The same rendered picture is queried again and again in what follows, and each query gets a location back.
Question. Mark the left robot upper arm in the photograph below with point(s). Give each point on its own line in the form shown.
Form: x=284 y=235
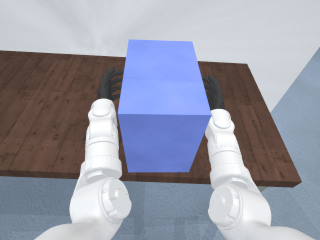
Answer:
x=97 y=211

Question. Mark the right robot upper arm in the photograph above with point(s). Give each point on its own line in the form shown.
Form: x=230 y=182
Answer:
x=241 y=214

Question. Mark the table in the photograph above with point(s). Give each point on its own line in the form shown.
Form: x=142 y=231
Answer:
x=45 y=99

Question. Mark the right robot forearm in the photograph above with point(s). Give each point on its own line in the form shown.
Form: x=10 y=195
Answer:
x=224 y=153

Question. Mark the carton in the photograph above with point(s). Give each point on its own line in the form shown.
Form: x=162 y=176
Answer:
x=163 y=109

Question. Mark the left robot forearm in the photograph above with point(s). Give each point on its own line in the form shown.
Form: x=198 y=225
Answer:
x=101 y=145

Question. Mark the robot right hand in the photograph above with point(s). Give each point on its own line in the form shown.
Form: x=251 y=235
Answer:
x=214 y=94

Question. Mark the robot left hand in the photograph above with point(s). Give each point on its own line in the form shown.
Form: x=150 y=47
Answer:
x=105 y=89

